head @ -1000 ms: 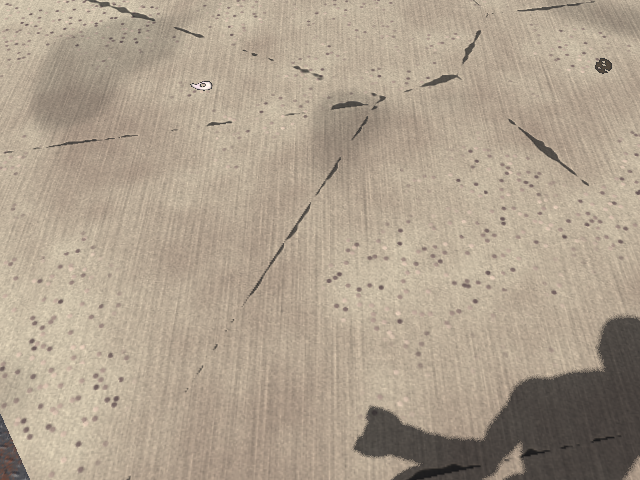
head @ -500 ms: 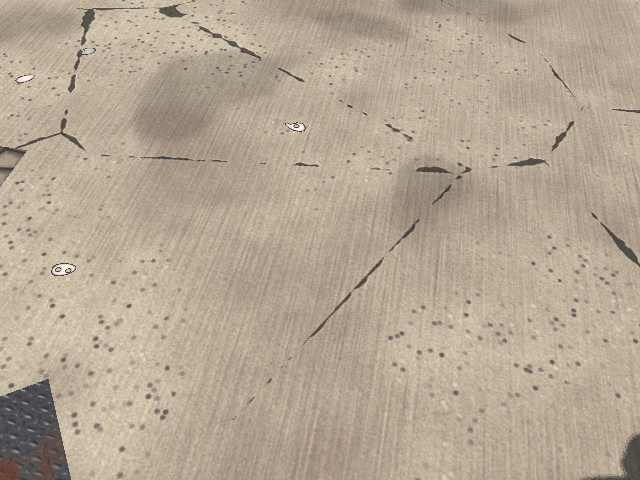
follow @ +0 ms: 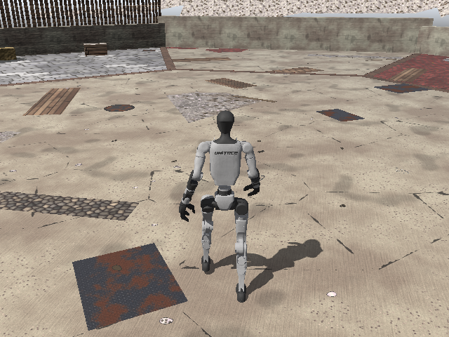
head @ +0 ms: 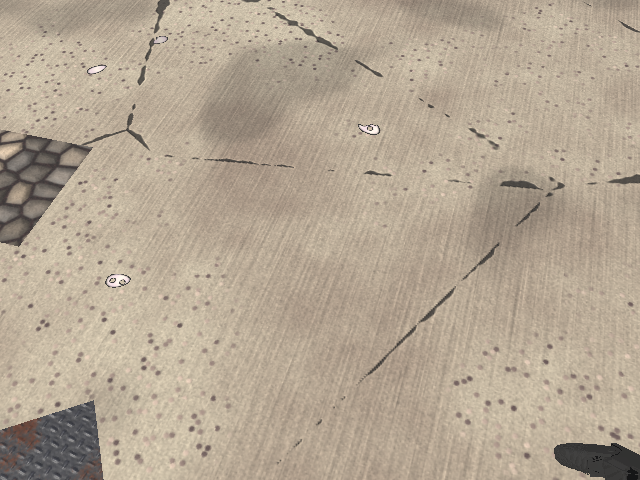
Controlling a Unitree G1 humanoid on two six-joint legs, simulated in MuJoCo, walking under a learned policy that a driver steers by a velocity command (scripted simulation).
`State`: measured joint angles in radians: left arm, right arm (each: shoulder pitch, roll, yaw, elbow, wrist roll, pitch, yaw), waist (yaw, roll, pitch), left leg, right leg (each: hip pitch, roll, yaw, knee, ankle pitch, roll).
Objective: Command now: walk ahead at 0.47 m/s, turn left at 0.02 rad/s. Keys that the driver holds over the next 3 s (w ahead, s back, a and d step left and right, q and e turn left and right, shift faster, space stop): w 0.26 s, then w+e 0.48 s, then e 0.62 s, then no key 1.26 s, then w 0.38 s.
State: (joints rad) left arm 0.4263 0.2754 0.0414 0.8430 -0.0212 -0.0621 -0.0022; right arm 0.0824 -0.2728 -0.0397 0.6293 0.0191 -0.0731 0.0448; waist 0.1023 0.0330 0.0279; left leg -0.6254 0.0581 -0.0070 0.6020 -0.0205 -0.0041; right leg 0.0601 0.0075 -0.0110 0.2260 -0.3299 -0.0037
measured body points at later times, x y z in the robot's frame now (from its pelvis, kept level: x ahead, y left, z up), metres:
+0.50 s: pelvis +0.27 +0.04 +0.00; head +0.30 +0.04 +0.45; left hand +0.48 +0.27 -0.09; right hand +0.30 -0.25 -0.11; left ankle +0.20 +0.13 -0.74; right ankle +0.46 -0.13 -0.68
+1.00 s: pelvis +0.54 -0.04 +0.00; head +0.59 -0.07 +0.45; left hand +0.73 +0.21 -0.10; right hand +0.65 -0.35 -0.08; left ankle +0.75 +0.05 -0.69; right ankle +0.49 -0.11 -0.74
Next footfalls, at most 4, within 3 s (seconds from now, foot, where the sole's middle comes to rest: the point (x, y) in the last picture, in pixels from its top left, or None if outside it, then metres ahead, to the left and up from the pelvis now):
0.08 left None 0.24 0.13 -0.77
0.66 right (429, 449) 0.53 -0.12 -0.77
1.10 left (381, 333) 0.79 -0.01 -0.77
1.52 right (461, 424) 0.59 -0.18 -0.77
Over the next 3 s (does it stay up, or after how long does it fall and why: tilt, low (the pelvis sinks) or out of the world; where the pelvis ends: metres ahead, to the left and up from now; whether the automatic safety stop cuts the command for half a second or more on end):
stays up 0.70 -0.09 0.00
